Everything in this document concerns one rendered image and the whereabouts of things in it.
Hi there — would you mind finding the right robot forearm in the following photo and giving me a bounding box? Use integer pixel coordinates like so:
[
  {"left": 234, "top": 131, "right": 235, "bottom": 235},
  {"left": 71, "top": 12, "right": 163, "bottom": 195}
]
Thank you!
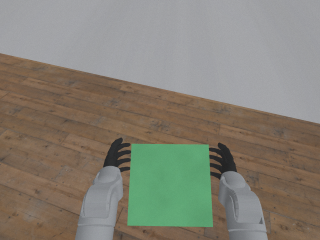
[{"left": 218, "top": 171, "right": 268, "bottom": 240}]

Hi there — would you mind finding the right robot hand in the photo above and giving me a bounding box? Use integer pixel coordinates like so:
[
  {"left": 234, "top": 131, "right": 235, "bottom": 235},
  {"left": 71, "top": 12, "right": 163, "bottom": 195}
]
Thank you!
[{"left": 209, "top": 142, "right": 237, "bottom": 180}]

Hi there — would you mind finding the left robot forearm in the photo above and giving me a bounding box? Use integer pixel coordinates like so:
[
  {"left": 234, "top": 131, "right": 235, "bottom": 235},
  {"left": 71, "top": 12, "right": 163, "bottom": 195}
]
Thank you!
[{"left": 75, "top": 166, "right": 123, "bottom": 240}]

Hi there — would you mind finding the carton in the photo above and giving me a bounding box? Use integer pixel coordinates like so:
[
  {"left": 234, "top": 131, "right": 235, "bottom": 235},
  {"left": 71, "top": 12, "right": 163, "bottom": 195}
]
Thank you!
[{"left": 127, "top": 144, "right": 213, "bottom": 227}]

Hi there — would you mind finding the left robot hand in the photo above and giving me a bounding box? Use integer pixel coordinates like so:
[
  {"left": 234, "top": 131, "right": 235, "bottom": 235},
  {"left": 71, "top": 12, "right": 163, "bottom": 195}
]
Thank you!
[{"left": 103, "top": 137, "right": 131, "bottom": 172}]

